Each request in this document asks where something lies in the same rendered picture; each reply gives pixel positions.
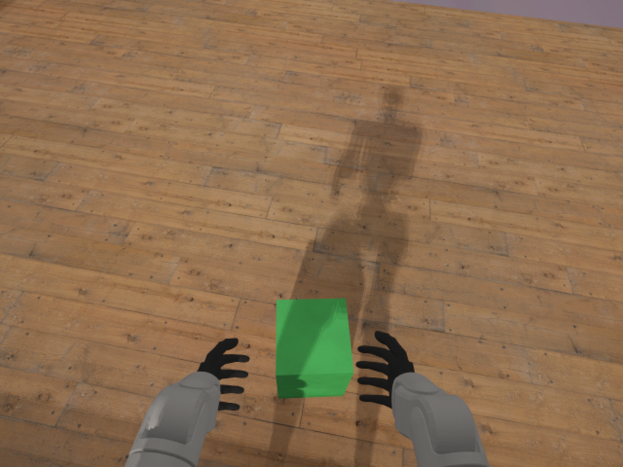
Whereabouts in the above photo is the robot left hand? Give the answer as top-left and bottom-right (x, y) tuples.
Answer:
(198, 338), (250, 411)

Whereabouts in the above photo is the robot right hand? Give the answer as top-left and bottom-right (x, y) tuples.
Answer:
(356, 331), (415, 409)

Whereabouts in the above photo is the carton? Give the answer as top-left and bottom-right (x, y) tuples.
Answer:
(275, 299), (354, 399)

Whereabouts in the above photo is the right robot forearm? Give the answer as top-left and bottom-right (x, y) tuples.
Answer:
(391, 373), (490, 467)

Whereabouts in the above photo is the left robot forearm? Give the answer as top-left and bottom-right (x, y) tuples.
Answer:
(125, 372), (221, 467)

